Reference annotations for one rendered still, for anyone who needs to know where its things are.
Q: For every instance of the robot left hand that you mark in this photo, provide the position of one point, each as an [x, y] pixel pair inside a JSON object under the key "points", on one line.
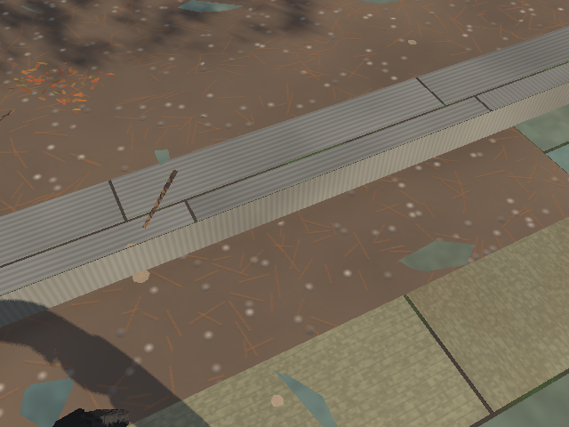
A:
{"points": [[96, 418]]}

